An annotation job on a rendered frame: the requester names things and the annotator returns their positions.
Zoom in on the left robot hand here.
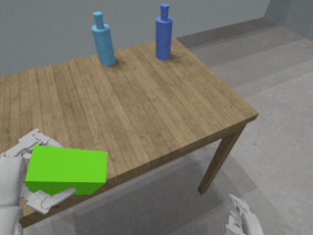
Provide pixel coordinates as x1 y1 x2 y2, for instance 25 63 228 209
0 128 76 215

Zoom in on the right robot hand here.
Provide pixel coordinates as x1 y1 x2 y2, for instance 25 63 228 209
225 194 264 235

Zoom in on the table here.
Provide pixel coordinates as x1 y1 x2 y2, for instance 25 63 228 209
0 36 259 229

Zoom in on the sponge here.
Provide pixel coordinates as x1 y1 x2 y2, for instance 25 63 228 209
24 145 108 195

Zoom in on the robot left forearm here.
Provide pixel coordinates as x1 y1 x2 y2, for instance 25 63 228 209
0 206 23 235

